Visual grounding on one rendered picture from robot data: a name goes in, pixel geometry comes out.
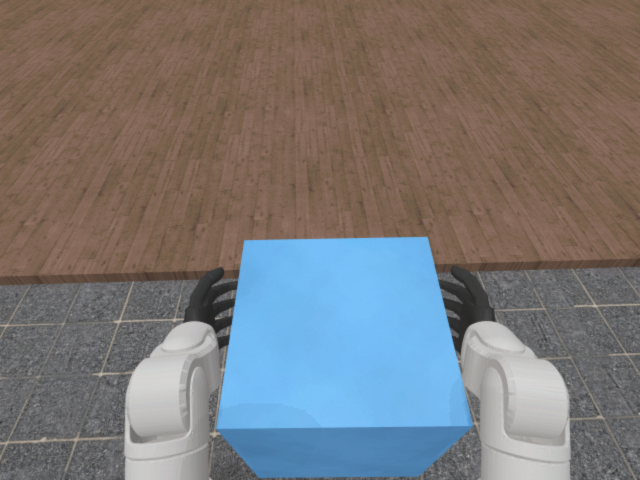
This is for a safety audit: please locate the right robot forearm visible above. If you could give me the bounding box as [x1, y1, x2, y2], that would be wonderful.
[461, 321, 571, 480]

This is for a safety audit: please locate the robot left hand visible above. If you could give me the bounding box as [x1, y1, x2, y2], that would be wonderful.
[183, 267, 238, 350]

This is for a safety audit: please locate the robot right hand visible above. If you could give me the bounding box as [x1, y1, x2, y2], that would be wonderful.
[438, 266, 495, 355]

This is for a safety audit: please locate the left robot forearm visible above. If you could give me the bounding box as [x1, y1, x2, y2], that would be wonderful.
[124, 321, 221, 480]

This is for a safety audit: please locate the carton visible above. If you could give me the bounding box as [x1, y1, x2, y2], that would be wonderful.
[216, 237, 473, 478]

